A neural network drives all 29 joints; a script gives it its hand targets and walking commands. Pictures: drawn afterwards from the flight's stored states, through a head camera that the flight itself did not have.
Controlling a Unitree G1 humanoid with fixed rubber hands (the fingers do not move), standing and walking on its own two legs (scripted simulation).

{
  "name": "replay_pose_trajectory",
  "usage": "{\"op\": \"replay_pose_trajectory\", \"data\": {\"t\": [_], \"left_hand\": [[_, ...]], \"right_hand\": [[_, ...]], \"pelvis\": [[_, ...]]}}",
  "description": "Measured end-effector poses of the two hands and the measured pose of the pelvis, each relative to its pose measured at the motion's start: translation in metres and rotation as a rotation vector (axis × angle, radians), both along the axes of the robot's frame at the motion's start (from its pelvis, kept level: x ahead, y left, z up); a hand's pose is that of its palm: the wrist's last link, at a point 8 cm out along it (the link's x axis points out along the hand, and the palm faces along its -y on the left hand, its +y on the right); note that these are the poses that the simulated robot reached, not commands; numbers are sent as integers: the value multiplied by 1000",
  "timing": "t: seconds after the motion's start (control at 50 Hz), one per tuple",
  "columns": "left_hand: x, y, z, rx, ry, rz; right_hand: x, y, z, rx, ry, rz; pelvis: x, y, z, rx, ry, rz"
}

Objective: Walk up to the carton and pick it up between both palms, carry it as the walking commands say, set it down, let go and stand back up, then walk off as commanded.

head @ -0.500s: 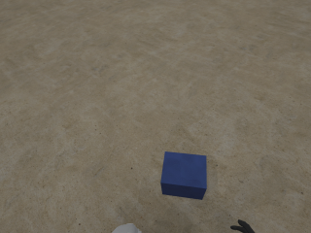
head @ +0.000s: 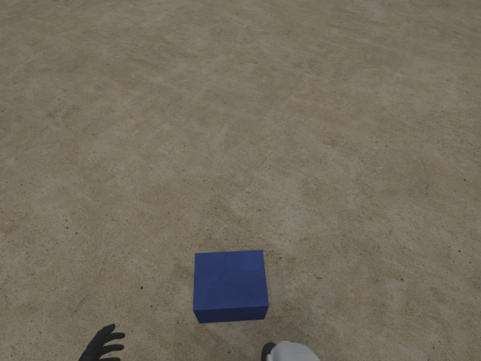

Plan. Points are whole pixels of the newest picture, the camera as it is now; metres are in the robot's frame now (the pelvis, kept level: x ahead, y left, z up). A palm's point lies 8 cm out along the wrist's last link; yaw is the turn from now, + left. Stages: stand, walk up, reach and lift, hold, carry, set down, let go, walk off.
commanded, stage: walk up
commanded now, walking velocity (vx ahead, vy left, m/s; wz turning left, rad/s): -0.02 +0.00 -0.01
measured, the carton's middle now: (230, 287) +0.42 +0.00 -0.66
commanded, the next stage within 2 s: none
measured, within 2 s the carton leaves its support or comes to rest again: neither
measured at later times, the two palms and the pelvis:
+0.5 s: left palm out of the picture +0.02 +0.23 -0.13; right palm out of the picture -0.04 -0.27 -0.12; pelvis -0.04 -0.02 +0.01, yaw +0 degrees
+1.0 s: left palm out of the picture -0.16 +0.24 -0.09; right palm out of the picture +0.03 -0.24 -0.12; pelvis -0.05 +0.00 +0.03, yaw +1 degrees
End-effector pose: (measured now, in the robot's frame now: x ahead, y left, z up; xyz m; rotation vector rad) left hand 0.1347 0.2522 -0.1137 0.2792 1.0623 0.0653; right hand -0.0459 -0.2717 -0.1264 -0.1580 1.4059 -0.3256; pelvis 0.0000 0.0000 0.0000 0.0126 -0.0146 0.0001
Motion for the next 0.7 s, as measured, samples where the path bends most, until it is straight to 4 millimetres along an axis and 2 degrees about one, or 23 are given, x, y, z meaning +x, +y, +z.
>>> {"op": "replay_pose_trajectory", "data": {"t": [0.08, 0.14, 0.2, 0.3, 0.38, 0.46, 0.56, 0.64, 0.7], "left_hand": [[-10, -19, 14, 41, 2, 10], [-28, -31, 20, 46, 27, 42], [-44, -41, 17, 30, 51, 72], [-67, -47, 2, -6, 86, 110], [-85, -40, -15, -31, 111, 145], [-103, -30, -15, -34, 136, 176], [-128, -26, -10, -6, 173, 177], [-154, -39, -11, 7, 206, 183], [-174, -49, -4, 13, 215, 191]], "right_hand": [[23, 1, -19, 77, 7, 25], [37, 6, -23, 125, 4, 58], [44, 9, -22, 144, -10, 76], [41, 8, -17, 118, -26, 81], [21, 11, -12, 78, -9, 85], [6, 8, 1, 45, -7, 86], [18, -1, 9, 23, -74, 115], [33, -7, 3, 47, -131, 129], [32, -10, 1, 75, -140, 132]], "pelvis": [[0, -13, 4, 15, -12, 5], [1, -19, 9, 22, -18, 4], [1, -24, 11, 19, -21, 3], [-5, -27, 9, 2, -24, 2], [-16, -24, 4, -8, -29, 8], [-28, -22, 9, -4, -26, 5], [-43, -27, 14, -5, -2, 3], [-52, -36, 11, 15, 5, -4], [-60, -40, 15, 3, -7, 8]]}}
